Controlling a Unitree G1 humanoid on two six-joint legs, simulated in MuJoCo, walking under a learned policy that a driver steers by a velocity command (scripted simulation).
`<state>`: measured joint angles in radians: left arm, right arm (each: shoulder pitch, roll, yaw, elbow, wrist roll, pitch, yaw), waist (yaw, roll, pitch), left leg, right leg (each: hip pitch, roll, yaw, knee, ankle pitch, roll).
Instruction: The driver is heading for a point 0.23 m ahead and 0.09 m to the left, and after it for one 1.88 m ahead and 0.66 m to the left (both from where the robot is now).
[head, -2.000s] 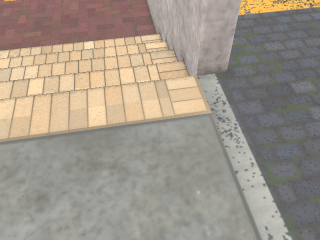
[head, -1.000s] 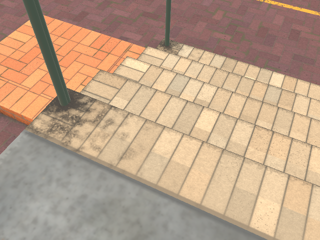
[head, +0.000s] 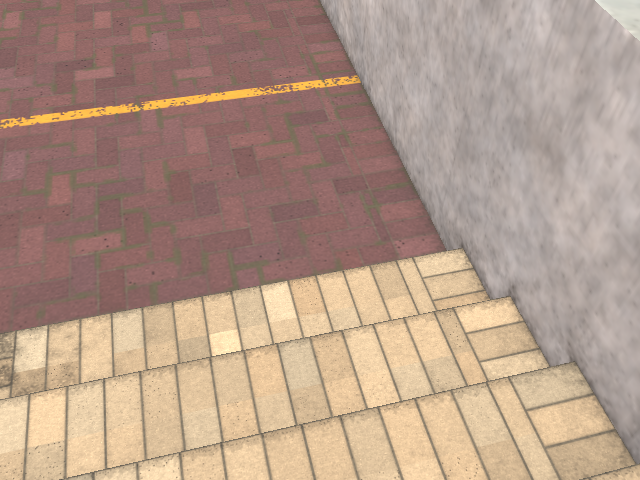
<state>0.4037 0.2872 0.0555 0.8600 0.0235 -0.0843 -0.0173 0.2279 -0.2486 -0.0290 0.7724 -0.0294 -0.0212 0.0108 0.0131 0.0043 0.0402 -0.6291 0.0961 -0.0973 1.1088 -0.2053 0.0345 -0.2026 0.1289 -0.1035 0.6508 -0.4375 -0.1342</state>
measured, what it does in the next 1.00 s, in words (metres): goes down, turning left: left foot 0.13 m lower, then right foot 0.13 m lower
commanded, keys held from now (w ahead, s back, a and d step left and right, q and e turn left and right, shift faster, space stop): w+q+shift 0.60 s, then w+shift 0.28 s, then w+e+shift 0.12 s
